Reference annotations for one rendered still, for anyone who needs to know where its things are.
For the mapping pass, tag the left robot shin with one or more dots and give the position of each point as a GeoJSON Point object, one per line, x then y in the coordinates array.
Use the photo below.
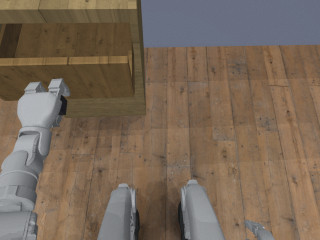
{"type": "Point", "coordinates": [132, 217]}

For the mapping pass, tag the drawer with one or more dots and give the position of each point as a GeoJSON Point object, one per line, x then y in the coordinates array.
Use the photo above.
{"type": "Point", "coordinates": [96, 60]}

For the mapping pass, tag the cabinet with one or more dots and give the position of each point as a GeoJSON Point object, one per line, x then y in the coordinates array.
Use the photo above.
{"type": "Point", "coordinates": [89, 11]}

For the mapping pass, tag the robot left forearm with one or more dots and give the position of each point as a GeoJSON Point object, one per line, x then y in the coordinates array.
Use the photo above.
{"type": "Point", "coordinates": [20, 170]}

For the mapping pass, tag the left robot hand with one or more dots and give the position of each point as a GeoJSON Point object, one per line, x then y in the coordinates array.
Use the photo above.
{"type": "Point", "coordinates": [37, 107]}

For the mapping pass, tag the left robot upper arm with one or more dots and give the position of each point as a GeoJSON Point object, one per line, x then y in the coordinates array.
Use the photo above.
{"type": "Point", "coordinates": [18, 225]}

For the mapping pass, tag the right robot hand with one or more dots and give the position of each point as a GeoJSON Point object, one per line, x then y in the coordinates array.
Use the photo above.
{"type": "Point", "coordinates": [258, 230]}

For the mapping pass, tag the right robot shin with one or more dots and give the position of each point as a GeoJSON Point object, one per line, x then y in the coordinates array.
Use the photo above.
{"type": "Point", "coordinates": [185, 215]}

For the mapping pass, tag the robot shin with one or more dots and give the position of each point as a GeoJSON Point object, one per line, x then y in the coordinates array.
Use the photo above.
{"type": "Point", "coordinates": [132, 217]}
{"type": "Point", "coordinates": [185, 215]}

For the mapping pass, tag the handle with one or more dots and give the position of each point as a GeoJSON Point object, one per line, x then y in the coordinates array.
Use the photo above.
{"type": "Point", "coordinates": [63, 106]}

